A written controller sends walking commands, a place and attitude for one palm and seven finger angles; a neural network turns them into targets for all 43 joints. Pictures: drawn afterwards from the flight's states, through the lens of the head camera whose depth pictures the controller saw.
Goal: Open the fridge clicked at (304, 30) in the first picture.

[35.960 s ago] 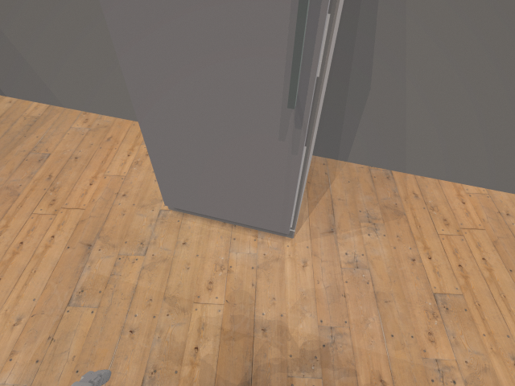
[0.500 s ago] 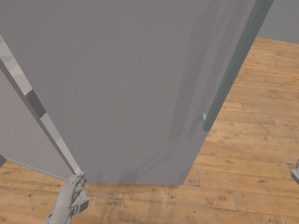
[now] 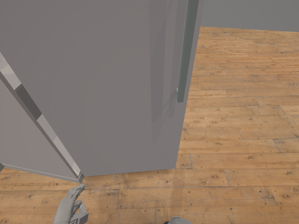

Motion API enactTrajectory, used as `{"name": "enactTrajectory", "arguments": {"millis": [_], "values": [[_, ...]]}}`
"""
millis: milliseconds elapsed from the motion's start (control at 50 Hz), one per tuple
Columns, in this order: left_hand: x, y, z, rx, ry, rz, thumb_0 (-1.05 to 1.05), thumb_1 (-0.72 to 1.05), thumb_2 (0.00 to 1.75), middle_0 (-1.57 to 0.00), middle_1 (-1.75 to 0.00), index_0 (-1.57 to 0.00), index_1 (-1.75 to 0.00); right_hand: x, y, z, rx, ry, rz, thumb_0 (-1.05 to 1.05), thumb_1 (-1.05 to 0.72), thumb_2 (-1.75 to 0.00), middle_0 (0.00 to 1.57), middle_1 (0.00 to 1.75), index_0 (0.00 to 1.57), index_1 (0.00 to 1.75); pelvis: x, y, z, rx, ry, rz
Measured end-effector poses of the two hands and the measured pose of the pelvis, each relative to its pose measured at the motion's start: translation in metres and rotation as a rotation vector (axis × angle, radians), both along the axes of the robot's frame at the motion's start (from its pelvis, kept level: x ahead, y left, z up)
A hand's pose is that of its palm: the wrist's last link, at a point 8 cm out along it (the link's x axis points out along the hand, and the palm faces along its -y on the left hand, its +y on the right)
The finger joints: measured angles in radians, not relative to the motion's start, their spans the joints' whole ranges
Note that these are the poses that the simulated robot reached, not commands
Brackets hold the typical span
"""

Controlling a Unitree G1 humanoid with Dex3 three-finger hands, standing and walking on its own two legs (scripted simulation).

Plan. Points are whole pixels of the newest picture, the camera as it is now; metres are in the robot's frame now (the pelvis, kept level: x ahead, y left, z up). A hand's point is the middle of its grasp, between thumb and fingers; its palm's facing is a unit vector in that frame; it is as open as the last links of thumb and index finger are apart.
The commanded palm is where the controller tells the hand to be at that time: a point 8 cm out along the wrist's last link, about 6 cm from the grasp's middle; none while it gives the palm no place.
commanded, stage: step back with the hand held close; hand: right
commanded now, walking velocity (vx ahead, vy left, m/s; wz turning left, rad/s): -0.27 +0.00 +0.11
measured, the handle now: (186, 32) +0.55 -0.10 +0.26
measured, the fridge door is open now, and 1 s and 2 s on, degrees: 73 73 73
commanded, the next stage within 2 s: stop stepping back and stand still in 0.20 s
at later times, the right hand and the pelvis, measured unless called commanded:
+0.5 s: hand out of the picture +0.04 -0.38 +0.18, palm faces +0.58 +0.78 -0.23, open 7.4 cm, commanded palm -0.03 -0.38 +0.19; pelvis -0.16 -0.08 +0.00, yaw -1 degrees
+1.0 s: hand out of the picture -0.04 -0.40 +0.17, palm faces +0.47 +0.85 -0.25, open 7.4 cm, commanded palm -0.09 -0.42 +0.19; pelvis -0.25 -0.13 -0.01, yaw +5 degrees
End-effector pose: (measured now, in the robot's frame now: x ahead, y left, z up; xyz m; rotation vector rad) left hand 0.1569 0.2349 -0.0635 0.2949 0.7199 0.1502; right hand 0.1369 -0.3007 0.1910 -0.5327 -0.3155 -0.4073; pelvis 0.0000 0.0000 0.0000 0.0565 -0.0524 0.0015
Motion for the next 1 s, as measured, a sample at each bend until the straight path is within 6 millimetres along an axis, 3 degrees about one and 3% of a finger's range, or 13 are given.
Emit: {"name": "enactTrajectory", "arguments": {"millis": [100, 180, 300, 400, 480, 540, 600, 720, 780, 820, 880, 940, 1000], "values": [[-0.021, -0.015, 0.002, 0.032, -0.047, 0.006, 0.02, 0.9, 0.9, -0.2, -0.3, -0.2, -0.3, -0.013, -0.023, -0.003, 0.04, -0.081, -0.014, 0.01, -0.89, -0.9, 0.22, 0.3, 0.21, 0.3, -0.027, -0.017, -0.005, 0.043, -0.027, -0.007], [-0.042, -0.034, 0.008, -0.005, -0.066, -0.024, 0.02, 0.9, 0.9, -0.2, -0.3, -0.2, -0.3, -0.031, -0.038, 0.01, 0.028, -0.144, -0.021, 0.02, -0.89, -0.9, 0.22, 0.3, 0.21, 0.3, -0.056, -0.018, -0.001, 0.078, -0.016, -0.073], [-0.065, -0.052, 0.003, -0.052, -0.105, -0.085, 0.02, 0.9, 0.9, -0.2, -0.3, -0.2, -0.3, -0.109, -0.037, 0.014, -0.053, -0.152, -0.008, 0.02, -0.89, -0.9, 0.21, 0.3, 0.21, 0.3, -0.103, -0.025, -0.015, 0.007, 0.034, -0.046], [-0.103, -0.075, 0.009, -0.012, -0.03, -0.09, 0.02, 0.9, 0.9, -0.2, -0.3, -0.2, -0.3, -0.154, -0.058, 0.014, 0.01, -0.15, -0.002, 0.01, -0.89, -0.9, 0.22, 0.3, 0.21, 0.3, -0.126, -0.051, -0.001, -0.015, 0.014, -0.012], [-0.129, -0.092, 0.017, 0.03, -0.094, -0.075, 0.02, 0.9, 0.9, -0.2, -0.3, -0.21, -0.3, -0.153, -0.101, -0.005, 0.108, -0.181, -0.074, 0.01, -0.89, -0.9, 0.21, 0.3, 0.21, 0.3, -0.152, -0.074, -0.005, -0.007, 0.014, -0.027], [-0.158, -0.105, 0.024, -0.002, -0.108, -0.044, 0.02, 0.9, 0.9, -0.2, -0.3, -0.2, -0.3, -0.142, -0.117, -0.016, 0.183, -0.118, -0.09, 0.01, -0.89, -0.9, 0.21, 0.3, 0.21, 0.3, -0.179, -0.085, 0.003, -0.009, -0.017, -0.002], [-0.195, -0.114, 0.038, -0.045, -0.1, -0.005, 0.02, 0.9, 0.9, -0.2, -0.3, -0.21, -0.3, -0.144, -0.106, -0.01, 0.196, -0.044, 0.001, 0.02, -0.9, -0.9, 0.2, 0.3, 0.2, 0.3, -0.195, -0.09, 0.018, 0.006, -0.015, 0.022], [-0.255, -0.111, 0.052, -0.033, -0.041, 0.088, 0.02, 0.9, 0.9, -0.21, -0.3, -0.21, -0.3, -0.183, -0.071, 0.026, 0.088, 0.012, 0.208, 0.02, -0.89, -0.9, 0.21, 0.3, 0.21, 0.3, -0.215, -0.099, 0.04, 0.026, 0.026, 0.061], [-0.271, -0.103, 0.04, -0.017, -0.023, 0.114, 0.01, 0.9, 0.9, -0.2, -0.3, -0.21, -0.3, -0.202, -0.082, 0.038, -0.047, 0.013, 0.178, 0.02, -0.89, -0.9, 0.22, 0.3, 0.21, 0.3, -0.23, -0.1, 0.031, -0.003, 0.039, 0.044], [-0.276, -0.094, 0.018, -0.004, -0.035, 0.11, 0.01, 0.89, 0.9, -0.2, -0.3, -0.21, -0.3, -0.214, -0.092, 0.035, -0.134, -0.033, 0.14, 0.01, -0.89, -0.9, 0.22, 0.3, 0.21, 0.3, -0.245, -0.102, 0.006, -0.064, 0.05, 0.068], [-0.291, -0.09, -0.004, 0.007, 0.022, 0.129, 0.01, 0.9, 0.9, -0.2, -0.3, -0.2, -0.3, -0.223, -0.113, 0.028, -0.081, -0.095, 0.087, 0.01, -0.89, -0.9, 0.22, 0.3, 0.22, 0.3, -0.255, -0.113, -0.004, -0.001, 0.027, 0.07], [-0.306, -0.096, -0.005, -0.001, 0.05, 0.166, 0.02, 0.9, 0.9, -0.2, -0.3, -0.2, -0.3, -0.224, -0.133, 0.007, 0.047, -0.101, 0.021, 0.01, -0.89, -0.9, 0.21, 0.3, 0.21, 0.3, -0.253, -0.12, -0.002, -0.018, 0.017, 0.089], [-0.313, -0.104, -0.005, 0.038, 0.029, 0.167, 0.02, 0.9, 0.9, -0.2, -0.3, -0.2, -0.3, -0.216, -0.137, -0.018, 0.157, -0.089, 0.015, 0.01, -0.89, -0.9, 0.21, 0.3, 0.21, 0.3, -0.252, -0.132, -0.007, -0.031, 0.006, 0.087]]}}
